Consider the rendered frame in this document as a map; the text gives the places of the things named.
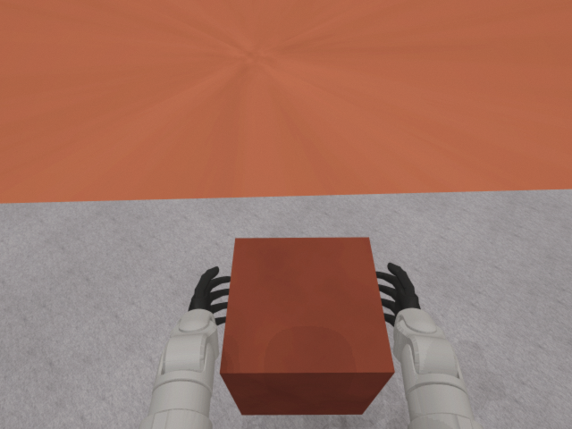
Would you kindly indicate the left robot hand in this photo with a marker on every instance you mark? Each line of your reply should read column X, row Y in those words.
column 203, row 297

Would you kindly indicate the robot left forearm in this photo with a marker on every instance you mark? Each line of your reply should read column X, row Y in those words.
column 185, row 375

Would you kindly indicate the right robot hand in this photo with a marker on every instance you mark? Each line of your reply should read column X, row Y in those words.
column 403, row 294

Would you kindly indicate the carton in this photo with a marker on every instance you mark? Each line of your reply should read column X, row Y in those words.
column 305, row 332

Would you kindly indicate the robot right forearm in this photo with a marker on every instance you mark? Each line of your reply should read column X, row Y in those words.
column 433, row 382

